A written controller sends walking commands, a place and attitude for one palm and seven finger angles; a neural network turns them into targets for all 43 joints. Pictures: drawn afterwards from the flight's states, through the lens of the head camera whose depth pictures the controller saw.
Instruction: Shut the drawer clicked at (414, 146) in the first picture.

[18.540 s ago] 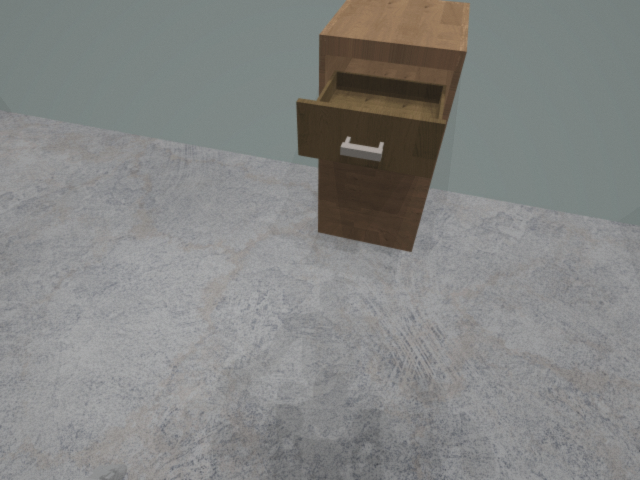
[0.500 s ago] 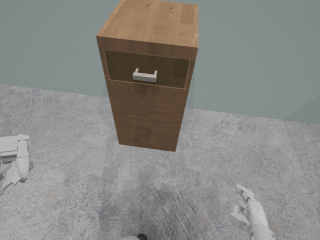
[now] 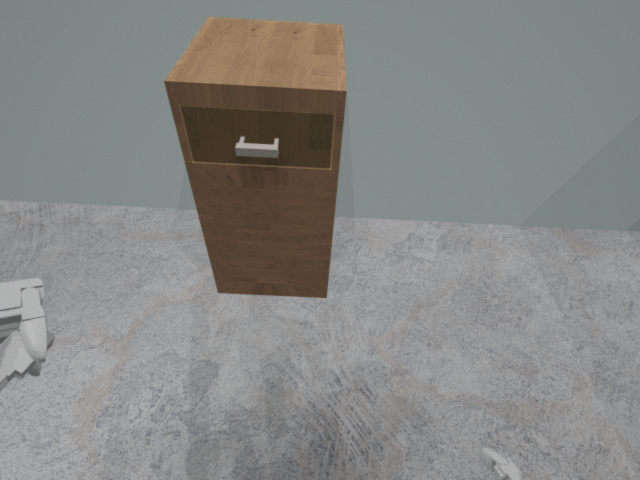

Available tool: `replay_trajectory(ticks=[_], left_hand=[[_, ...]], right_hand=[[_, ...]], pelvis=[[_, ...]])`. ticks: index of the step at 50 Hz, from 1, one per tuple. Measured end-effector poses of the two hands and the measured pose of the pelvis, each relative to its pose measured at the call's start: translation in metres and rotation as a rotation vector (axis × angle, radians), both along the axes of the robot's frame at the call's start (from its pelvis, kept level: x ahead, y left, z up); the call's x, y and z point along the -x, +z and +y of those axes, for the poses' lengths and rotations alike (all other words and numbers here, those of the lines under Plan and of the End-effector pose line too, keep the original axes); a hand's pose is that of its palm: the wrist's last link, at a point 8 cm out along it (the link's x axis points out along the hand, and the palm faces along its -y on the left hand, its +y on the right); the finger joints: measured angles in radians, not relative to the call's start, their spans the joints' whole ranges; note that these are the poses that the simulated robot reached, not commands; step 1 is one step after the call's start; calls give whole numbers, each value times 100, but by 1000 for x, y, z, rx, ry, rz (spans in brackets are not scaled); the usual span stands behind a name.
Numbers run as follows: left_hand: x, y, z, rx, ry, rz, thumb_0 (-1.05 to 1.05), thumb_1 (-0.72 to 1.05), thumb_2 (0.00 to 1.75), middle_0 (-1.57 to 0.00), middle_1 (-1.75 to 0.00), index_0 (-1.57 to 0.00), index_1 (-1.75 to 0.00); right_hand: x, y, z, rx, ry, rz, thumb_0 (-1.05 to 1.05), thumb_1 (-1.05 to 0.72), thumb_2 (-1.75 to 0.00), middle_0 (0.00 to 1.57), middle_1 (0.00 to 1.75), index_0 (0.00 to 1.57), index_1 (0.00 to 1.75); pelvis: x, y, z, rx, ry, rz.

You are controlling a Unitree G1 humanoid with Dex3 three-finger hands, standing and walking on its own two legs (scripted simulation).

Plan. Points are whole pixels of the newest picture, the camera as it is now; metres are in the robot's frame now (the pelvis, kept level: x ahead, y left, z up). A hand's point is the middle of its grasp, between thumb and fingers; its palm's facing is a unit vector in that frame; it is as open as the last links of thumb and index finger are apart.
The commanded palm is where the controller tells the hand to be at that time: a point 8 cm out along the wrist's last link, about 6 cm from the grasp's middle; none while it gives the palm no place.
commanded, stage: stop stepping back and stand still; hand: left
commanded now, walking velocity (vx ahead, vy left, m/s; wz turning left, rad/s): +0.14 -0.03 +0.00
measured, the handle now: (258, 145) +0.88 +0.16 -0.07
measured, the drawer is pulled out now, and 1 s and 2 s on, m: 0.00 0.00 0.00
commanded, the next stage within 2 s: let the arm hang, fingers relaxed in 0.96 s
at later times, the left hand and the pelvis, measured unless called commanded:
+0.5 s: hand (54, 329) +0.22 +0.24 +0.17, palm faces +0.39 -0.80 -0.46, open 3.2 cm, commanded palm +0.15 +0.29 +0.19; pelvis +0.03 +0.00 +0.00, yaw +1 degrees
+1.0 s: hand (44, 320) +0.23 +0.26 +0.16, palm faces +0.31 -0.82 -0.47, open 3.2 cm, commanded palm +0.17 +0.30 +0.19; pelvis +0.04 +0.02 +0.01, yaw +0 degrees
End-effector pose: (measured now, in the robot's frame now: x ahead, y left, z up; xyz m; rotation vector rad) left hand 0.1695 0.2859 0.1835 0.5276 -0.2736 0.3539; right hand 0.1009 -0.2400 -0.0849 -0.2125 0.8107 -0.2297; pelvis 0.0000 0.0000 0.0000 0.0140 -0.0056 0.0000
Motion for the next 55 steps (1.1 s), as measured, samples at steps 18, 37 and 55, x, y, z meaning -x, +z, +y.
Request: replay_trajectory(ticks=[18,37,55], left_hand=[[12,3,2,-22,15,-1,1,89,90,-141,-160,-141,-160],[-29,2,8,-13,-30,97,1,89,90,-141,-160,-141,-160],[-21,-25,20,14,-48,185,0,89,90,-141,-160,-141,-159]], right_hand=[[-47,7,-7,44,55,-46,2,-90,-90,20,30,21,30],[-112,21,37,-35,107,-89,1,-90,-90,20,30,21,30],[-83,12,32,-37,109,-55,1,-90,-90,20,30,21,30]], pelvis=[[-13,-1,6,5,10,-4],[-44,8,17,18,-6,15],[-28,8,28,26,6,20]])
